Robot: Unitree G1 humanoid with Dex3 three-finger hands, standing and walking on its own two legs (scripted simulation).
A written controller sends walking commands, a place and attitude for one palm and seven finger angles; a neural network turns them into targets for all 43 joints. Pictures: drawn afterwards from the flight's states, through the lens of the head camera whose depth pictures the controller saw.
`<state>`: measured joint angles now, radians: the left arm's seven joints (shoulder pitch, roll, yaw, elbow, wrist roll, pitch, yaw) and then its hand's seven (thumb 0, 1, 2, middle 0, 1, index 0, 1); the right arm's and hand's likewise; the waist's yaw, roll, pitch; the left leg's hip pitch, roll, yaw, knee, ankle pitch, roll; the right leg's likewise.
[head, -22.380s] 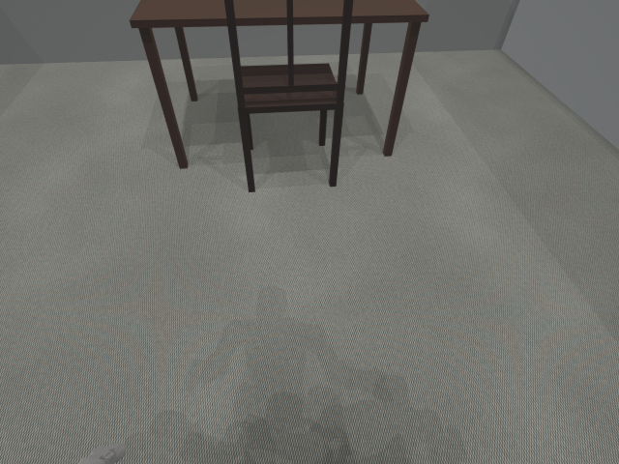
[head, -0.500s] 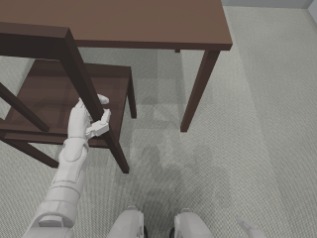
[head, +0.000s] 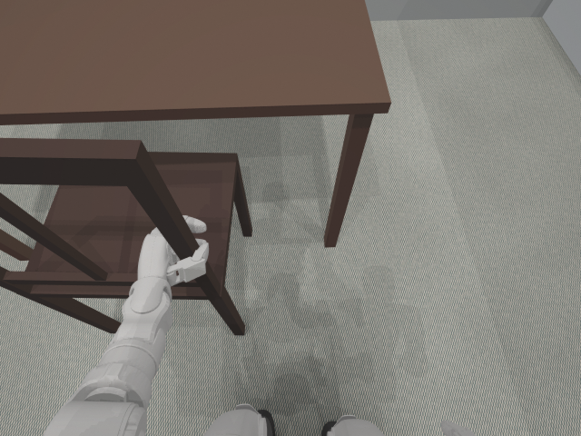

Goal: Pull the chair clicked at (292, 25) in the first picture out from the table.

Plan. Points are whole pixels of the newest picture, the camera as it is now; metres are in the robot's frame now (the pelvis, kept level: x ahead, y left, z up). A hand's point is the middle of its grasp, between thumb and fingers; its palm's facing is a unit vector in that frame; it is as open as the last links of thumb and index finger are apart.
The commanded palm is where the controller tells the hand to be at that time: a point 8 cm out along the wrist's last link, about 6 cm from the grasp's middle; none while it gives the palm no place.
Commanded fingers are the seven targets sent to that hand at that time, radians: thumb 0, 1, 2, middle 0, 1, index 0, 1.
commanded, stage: step backward, pulling the chair out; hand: left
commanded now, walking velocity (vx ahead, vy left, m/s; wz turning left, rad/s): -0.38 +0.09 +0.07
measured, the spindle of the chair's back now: (49, 240) +0.39 +0.38 -0.04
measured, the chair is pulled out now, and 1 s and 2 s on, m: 0.06 0.21 0.38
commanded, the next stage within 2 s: none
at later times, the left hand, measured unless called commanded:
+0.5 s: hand (219, 324) +0.26 +0.11 -0.06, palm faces -0.08 -0.99 -0.13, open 6.0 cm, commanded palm +0.27 +0.16 -0.06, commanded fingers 0.00 0.90 0.90 -0.50 -1.45 -0.50 -1.45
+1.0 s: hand (222, 370) +0.20 +0.10 -0.06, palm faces -0.09 -0.99 -0.14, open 6.1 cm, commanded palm +0.20 +0.15 -0.06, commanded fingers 0.00 0.90 0.90 -0.50 -1.45 -0.50 -1.45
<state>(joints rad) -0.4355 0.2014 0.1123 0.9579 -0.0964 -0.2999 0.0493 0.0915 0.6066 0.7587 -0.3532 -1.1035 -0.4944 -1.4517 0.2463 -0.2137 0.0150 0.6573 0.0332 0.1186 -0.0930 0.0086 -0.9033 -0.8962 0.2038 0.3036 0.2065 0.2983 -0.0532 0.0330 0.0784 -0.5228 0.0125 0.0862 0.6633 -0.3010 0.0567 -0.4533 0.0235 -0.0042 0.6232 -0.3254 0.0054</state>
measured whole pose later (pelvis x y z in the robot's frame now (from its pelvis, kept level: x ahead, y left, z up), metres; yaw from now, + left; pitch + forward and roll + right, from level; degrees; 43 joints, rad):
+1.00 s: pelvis -0.14 +0.00 +0.00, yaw +2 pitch +3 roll +0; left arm -0.49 0.12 -0.08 1.03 -0.03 -0.21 0.08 0.11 0.56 0.79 -0.33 -1.29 -0.50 -1.45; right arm 0.24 -0.30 -0.01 0.79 0.03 -0.01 -0.14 0.01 -0.90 -0.90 0.20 0.30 0.20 0.30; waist -0.05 -0.03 0.11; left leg -0.36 -0.03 -0.04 0.62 -0.30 0.01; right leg -0.46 -0.08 -0.01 0.64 -0.20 0.03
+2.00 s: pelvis -0.33 +0.00 +0.01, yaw +2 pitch +3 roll +0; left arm -0.48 0.12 -0.12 1.01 -0.06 -0.20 0.04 0.15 0.57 0.80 -0.33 -1.29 -0.50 -1.45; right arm 0.20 -0.21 0.00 0.72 0.01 0.03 -0.12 0.01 -0.91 -0.90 0.20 0.30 0.20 0.30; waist -0.04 -0.02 0.13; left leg -0.30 0.00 0.00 0.53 -0.28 0.00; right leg -0.45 -0.02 0.00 0.68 -0.33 0.01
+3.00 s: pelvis -0.47 -0.01 +0.02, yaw +3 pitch -1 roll +0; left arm -0.15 0.02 -0.21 0.84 -0.03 -0.17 0.07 0.19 0.58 0.81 -0.29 -1.28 -0.50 -1.45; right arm 0.23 -0.25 0.01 0.69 0.02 0.04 -0.12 0.01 -0.90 -0.90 0.20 0.30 0.20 0.30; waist -0.04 0.03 0.04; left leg -0.21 0.02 0.00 0.48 -0.25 -0.02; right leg -0.22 0.00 -0.03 0.48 -0.24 -0.01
